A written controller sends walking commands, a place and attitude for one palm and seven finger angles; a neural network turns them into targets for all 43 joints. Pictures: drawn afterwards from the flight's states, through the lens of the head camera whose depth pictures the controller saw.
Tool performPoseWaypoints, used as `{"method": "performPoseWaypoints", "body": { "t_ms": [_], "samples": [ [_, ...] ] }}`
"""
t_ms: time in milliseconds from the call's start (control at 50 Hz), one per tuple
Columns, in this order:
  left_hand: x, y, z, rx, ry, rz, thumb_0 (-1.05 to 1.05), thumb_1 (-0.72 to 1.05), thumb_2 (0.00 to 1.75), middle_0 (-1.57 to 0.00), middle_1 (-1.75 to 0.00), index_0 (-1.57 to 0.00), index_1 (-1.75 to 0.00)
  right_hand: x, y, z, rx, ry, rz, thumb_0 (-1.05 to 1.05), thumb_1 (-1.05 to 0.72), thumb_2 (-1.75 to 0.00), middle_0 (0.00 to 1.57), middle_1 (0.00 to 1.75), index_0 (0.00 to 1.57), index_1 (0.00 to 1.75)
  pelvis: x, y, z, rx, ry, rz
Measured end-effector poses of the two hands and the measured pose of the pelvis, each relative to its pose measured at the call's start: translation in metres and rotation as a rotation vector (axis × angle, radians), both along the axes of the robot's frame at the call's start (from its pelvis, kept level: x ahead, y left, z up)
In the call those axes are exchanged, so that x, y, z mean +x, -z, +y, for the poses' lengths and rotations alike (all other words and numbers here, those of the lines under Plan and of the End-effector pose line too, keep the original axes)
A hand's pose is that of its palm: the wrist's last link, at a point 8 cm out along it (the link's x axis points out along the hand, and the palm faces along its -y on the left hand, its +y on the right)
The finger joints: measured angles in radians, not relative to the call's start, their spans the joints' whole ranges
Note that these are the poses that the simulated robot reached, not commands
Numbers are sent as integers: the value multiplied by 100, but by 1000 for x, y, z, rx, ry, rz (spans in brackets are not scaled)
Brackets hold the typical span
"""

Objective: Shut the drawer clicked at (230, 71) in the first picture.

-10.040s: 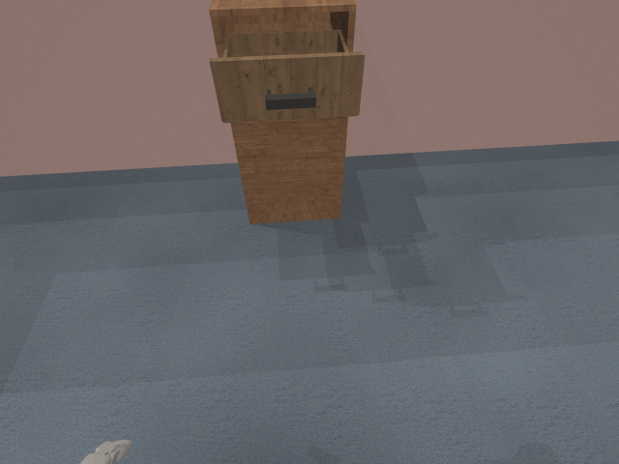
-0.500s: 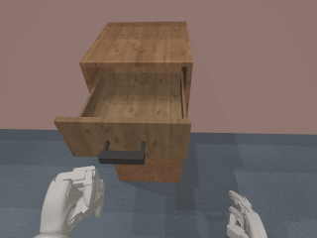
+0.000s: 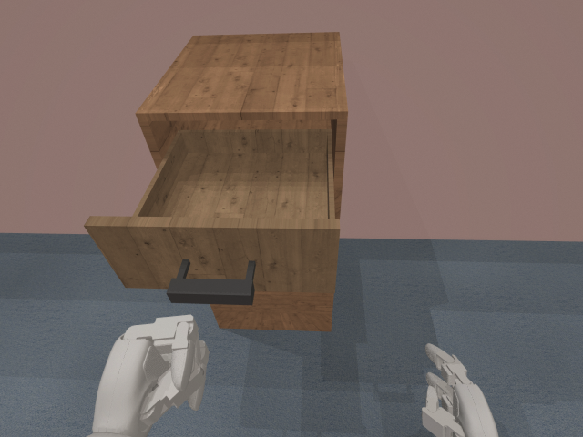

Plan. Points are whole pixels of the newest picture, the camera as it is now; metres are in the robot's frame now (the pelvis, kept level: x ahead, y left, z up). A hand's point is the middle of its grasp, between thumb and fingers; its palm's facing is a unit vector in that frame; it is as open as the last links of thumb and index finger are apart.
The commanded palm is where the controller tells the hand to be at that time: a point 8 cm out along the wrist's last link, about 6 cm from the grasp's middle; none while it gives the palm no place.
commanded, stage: bring the fist close to the handle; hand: left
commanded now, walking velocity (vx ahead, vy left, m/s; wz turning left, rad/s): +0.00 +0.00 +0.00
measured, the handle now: (215, 278) +0.33 +0.15 +0.04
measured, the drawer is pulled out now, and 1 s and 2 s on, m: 0.29 0.29 0.24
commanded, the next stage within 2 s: push the drawer shut in 1.30 s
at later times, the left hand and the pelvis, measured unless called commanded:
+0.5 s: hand (206, 355) +0.20 +0.12 +0.08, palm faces +0.04 -1.00 -0.03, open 3.3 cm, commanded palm +0.18 +0.17 +0.08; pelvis +0.00 -0.02 -0.01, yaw +0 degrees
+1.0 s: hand (236, 341) +0.24 +0.10 +0.04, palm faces -0.03 -1.00 +0.02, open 3.2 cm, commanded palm +0.21 +0.16 +0.05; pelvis +0.00 +0.01 -0.03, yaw -1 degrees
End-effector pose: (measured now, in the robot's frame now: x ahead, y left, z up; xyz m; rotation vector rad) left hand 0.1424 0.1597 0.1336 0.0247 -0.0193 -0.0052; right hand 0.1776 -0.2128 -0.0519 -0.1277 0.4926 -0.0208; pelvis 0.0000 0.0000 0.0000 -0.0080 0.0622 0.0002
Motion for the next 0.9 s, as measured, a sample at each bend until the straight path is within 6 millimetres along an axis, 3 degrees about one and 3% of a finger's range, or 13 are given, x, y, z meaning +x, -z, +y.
{"method": "performPoseWaypoints", "body": {
  "t_ms": [120, 280, 440, 600, 780, 900],
  "samples": [
    [8, 19, 6, 16, -44, 50, 1, 90, 90, -140, -160, -140, -160, 1, 4, -10, -14, 0, 30, 1, -90, -90, 20, 30, 20, 30, 2, 1, -10, 7, 2, 18],
    [19, 25, 5, -2, -47, -1, 1, 90, 90, -140, -160, -140, -160, -3, 13, -26, -39, 11, 67, 1, -90, -90, 20, 30, 20, 30, 5, 4, -16, 6, -6, 46],
    [33, 52, 8, 10, -22, 70, 1, 90, 90, -140, -160, -140, -160, -13, 22, -36, -60, 46, 129, 1, -91, -90, 20, 29, 20, 30, 3, 6, -17, 10, 0, 71],
    [50, 56, 9, -21, -28, 5, 1, 90, 90, -140, -160, -140, -160, -19, 31, -31, -64, 45, 149, 1, -91, -90, 20, 29, 20, 30, 2, 12, -10, 3, -1, 99],
    [63, 88, 4, -18, -1, 83, 1, 90, 90, -140, -160, -140, -160, -21, 39, -21, -65, 48, 187, 1, -91, -90, 20, 30, 20, 30, 0, 19, -2, 3, 11, 129],
    [75, 86, 8, -30, -35, -5, 1, 90, 90, -140, -160, -140, -160, -22, 49, -14, -66, 35, 207, 1, -91, -90, 20, 30, 20, 30, -2, 27, 3, -5, 9, 153]
  ]
}}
